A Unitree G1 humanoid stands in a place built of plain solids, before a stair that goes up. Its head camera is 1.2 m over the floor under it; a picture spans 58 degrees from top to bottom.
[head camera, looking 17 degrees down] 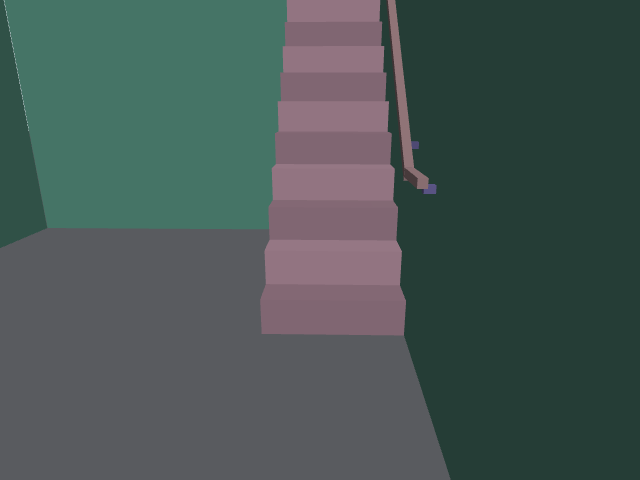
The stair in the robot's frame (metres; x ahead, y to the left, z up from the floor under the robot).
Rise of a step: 0.21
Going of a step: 0.22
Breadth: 0.79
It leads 1 degrees to the right of straight ahead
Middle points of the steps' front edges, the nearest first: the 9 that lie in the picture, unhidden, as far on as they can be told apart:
2.14 -0.07 0.21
2.35 -0.07 0.41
2.57 -0.08 0.62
2.78 -0.08 0.83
3.00 -0.09 1.03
3.21 -0.09 1.24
3.43 -0.10 1.45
3.64 -0.10 1.65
3.86 -0.11 1.86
